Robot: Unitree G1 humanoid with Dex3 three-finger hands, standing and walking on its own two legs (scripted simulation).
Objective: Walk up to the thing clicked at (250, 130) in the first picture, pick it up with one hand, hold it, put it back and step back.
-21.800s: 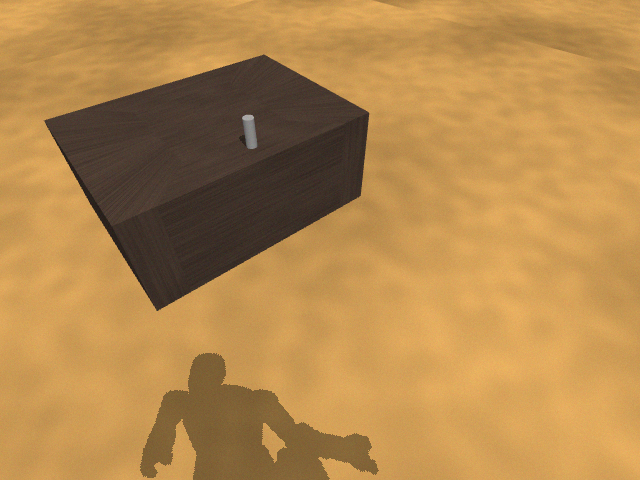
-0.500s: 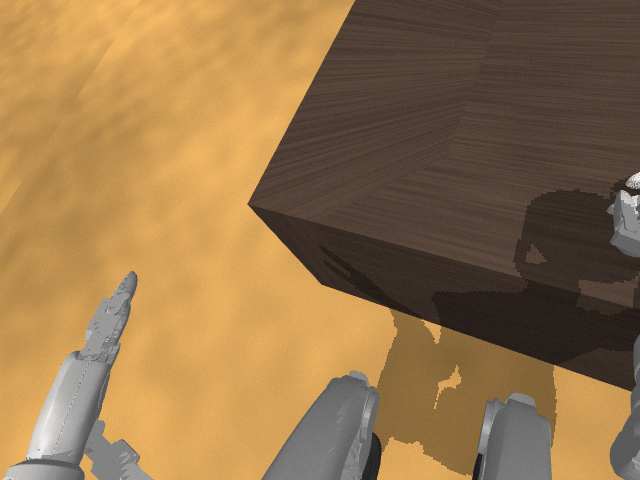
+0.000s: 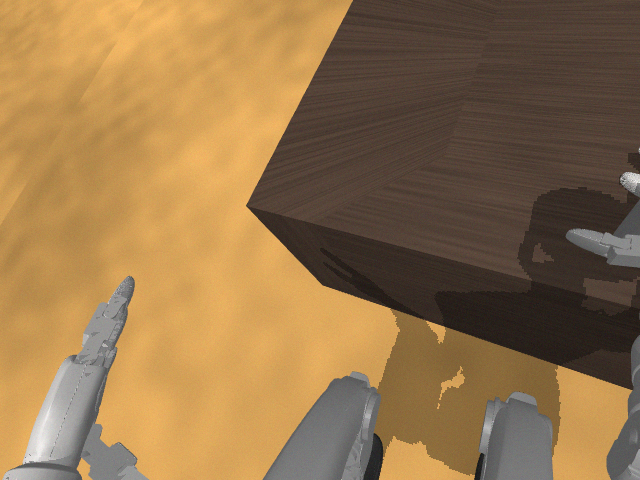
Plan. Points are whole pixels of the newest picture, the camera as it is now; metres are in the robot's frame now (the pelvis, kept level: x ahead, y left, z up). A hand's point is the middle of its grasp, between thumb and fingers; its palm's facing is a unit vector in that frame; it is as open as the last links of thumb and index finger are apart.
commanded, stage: withdraw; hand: right
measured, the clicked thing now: out of the picture +0.48 -0.26 -0.06
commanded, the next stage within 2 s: rise in 0.38 s
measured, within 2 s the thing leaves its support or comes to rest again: neither
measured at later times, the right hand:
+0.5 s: hand out of the picture +0.48 -0.31 +0.07, palm faces +0.33 +0.94 -0.04, open 17.1 cm
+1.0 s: hand out of the picture +0.39 -0.36 +0.13, palm faces +0.39 +0.86 -0.34, open 17.3 cm
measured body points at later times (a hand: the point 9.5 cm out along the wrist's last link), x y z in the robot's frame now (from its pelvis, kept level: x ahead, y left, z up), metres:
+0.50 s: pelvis +0.01 +0.00 +0.06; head +0.16 -0.08 +0.48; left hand +0.19 +0.25 +0.12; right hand +0.46 -0.36 +0.08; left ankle +0.04 +0.13 -0.53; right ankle +0.08 -0.13 -0.53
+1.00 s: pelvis +0.05 -0.02 +0.15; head +0.11 -0.05 +0.60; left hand +0.24 +0.17 +0.12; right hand +0.37 -0.40 +0.15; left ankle +0.04 +0.13 -0.53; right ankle +0.08 -0.13 -0.53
